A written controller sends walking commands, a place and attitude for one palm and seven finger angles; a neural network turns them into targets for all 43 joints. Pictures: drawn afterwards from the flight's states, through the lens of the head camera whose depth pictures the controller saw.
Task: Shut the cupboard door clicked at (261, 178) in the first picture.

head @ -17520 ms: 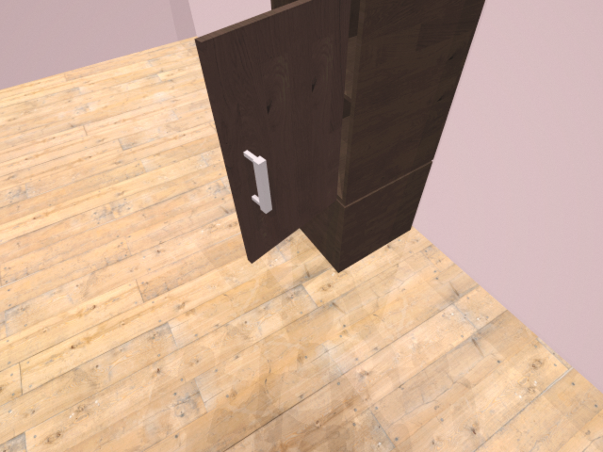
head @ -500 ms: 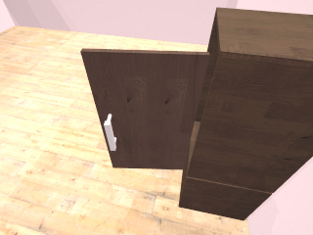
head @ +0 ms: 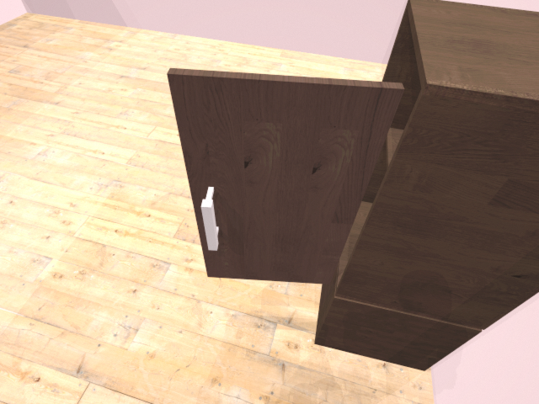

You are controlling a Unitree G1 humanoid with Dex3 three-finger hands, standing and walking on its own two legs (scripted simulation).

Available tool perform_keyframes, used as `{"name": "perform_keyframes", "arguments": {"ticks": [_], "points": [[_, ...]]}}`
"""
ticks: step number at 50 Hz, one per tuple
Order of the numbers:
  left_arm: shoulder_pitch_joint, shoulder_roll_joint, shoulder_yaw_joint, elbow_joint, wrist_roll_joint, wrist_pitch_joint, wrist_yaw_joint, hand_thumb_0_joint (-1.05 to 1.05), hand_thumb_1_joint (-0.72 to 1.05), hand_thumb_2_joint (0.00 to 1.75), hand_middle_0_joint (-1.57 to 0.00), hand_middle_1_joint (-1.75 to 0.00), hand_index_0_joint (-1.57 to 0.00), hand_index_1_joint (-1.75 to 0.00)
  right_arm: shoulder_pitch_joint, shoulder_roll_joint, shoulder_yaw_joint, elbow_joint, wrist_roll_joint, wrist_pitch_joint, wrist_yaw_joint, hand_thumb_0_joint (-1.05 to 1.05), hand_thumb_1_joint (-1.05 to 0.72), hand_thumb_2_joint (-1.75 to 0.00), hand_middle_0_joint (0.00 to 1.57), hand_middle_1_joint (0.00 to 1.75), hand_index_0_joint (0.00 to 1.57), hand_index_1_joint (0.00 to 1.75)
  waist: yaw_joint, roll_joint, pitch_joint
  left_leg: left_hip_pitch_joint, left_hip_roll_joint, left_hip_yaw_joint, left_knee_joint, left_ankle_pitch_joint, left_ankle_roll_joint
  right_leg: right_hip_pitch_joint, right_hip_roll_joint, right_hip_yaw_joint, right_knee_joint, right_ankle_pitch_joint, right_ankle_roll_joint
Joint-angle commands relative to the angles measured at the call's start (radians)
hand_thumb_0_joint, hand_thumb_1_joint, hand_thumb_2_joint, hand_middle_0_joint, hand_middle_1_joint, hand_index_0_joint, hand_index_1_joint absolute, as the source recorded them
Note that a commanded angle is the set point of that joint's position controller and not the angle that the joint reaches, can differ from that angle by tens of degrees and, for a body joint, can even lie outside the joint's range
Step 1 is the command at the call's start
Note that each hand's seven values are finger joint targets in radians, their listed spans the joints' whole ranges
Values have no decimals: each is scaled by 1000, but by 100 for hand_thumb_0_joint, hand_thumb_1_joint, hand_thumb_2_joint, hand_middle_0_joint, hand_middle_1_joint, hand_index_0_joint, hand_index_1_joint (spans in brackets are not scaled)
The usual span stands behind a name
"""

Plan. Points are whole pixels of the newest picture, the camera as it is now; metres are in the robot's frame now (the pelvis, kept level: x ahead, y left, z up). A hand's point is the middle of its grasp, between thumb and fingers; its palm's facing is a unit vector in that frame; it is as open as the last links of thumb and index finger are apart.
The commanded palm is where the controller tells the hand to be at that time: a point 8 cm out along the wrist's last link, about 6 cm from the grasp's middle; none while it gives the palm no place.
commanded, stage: come to a stop and stand still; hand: left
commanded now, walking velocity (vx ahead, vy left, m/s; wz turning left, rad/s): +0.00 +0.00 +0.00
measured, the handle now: (212, 219) +0.47 +0.15 -0.06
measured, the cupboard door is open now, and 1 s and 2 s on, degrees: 100 100 100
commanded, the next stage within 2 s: look again from close up in 0.50 s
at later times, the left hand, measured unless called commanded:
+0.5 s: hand out of the picture +0.02 +0.19 -0.18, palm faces +0.01 -0.99 -0.17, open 7.3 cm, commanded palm none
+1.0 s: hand out of the picture +0.01 +0.18 -0.18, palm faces +0.01 -0.99 -0.14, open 7.4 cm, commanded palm none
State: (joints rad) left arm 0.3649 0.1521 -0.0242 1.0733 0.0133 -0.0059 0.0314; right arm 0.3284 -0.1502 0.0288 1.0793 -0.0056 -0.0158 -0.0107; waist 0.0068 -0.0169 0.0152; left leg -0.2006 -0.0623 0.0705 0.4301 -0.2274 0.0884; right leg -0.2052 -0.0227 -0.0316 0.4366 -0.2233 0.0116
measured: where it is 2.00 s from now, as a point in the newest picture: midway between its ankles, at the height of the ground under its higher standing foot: outside the picture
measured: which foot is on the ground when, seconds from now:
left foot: down 0.00-1.00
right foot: down 0.00-1.00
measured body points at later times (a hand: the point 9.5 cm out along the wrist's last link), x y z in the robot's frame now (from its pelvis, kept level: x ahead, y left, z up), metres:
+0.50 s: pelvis +0.02 +0.02 +0.00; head +0.03 +0.04 +0.45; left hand +0.03 +0.24 -0.17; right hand +0.04 -0.21 -0.15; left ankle +0.00 +0.06 -0.74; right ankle +0.01 -0.13 -0.74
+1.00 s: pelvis +0.02 +0.02 +0.00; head +0.03 +0.04 +0.45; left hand +0.01 +0.23 -0.17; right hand +0.01 -0.19 -0.15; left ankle +0.00 +0.06 -0.74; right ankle +0.01 -0.13 -0.74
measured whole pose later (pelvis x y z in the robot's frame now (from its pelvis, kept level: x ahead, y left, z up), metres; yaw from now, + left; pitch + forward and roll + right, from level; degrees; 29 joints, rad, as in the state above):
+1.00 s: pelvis +0.02 +0.02 +0.00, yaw -1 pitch -2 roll +0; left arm 0.32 0.14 -0.02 1.10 0.01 0.00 0.04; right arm 0.30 -0.13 0.03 1.14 0.00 -0.03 -0.03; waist 0.01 -0.04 0.04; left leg -0.11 -0.10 0.09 0.36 -0.23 0.12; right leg -0.14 -0.06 -0.01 0.41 -0.24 0.05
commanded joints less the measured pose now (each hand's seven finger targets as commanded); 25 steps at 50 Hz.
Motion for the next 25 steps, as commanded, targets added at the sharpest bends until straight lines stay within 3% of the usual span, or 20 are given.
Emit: {"name": "perform_keyframes", "arguments": {"ticks": [1,6,13,25], "points": [[49,80,14,-28,-1,-18,13,0,90,90,-20,-30,-20,-30,29,-116,-25,-29,0,-21,-15,0,-90,-90,20,30,20,30,-4,11,47,-52,160,-174,-133,30,-28,20,-74,90,-54,66,-51],[40,80,13,-14,-2,-17,17,0,90,90,-20,-30,-20,-30,18,-114,-23,-11,1,-25,-20,0,-90,-90,20,30,20,30,-7,10,31,7,161,-158,-106,184,-30,30,-80,84,-50,121,-42],[31,80,15,-8,-4,-9,20,0,90,90,-20,-30,-20,-30,2,-121,-23,-1,-1,-26,-25,0,-90,-90,20,30,20,30,-3,34,37,44,167,-159,-113,271,-37,37,-78,76,-45,115,-35],[7,86,20,-14,-4,0,19,0,90,90,-20,-30,-20,-30,1,-127,-25,10,-1,-22,-29,0,-90,-90,20,30,20,30,-2,10,57,57,172,-171,-140,279,-48,42,-77,68,-48,84,-28]]}}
